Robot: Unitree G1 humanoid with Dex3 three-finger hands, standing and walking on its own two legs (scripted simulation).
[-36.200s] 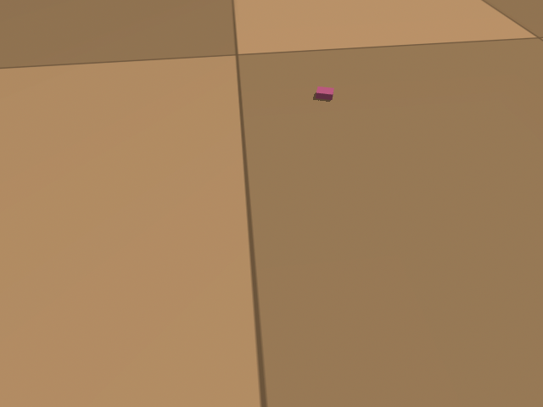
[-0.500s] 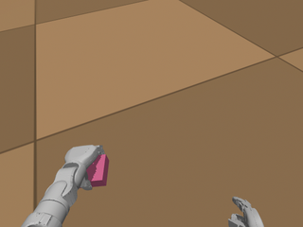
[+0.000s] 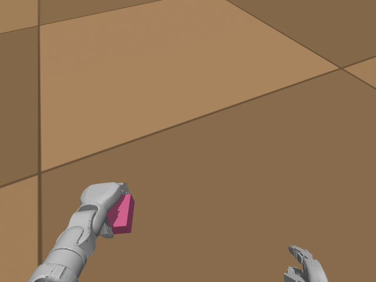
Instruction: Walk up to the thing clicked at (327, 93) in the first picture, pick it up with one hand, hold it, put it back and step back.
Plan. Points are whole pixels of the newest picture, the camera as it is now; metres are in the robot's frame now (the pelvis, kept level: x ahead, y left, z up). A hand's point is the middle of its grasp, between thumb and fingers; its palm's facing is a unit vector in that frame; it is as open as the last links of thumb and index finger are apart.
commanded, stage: crouch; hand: left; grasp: from above
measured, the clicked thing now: (108, 214) +0.29 +0.23 -0.08
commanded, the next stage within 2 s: lower in 1.84 s
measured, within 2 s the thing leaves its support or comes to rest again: neither
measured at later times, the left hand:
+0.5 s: hand (131, 218) +0.36 +0.23 -0.27, palm faces -0.41 +0.01 -0.91, open 11.3 cm
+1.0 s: hand (144, 228) +0.40 +0.23 -0.49, palm faces -0.44 -0.03 -0.90, open 11.3 cm
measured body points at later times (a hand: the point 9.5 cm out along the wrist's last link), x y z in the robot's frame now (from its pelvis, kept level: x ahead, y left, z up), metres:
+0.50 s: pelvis -0.05 +0.01 -0.16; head +0.09 +0.02 +0.27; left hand +0.38 +0.23 -0.22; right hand +0.00 -0.28 -0.28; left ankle +0.02 +0.12 -0.74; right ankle +0.00 -0.13 -0.74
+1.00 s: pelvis -0.07 +0.01 -0.33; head +0.16 +0.04 +0.06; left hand +0.42 +0.23 -0.43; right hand -0.02 -0.27 -0.45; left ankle +0.02 +0.12 -0.74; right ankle +0.00 -0.13 -0.74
